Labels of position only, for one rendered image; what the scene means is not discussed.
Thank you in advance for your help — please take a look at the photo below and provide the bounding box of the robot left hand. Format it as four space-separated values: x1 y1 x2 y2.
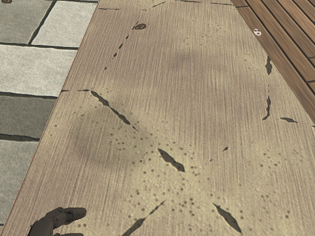
28 206 87 236

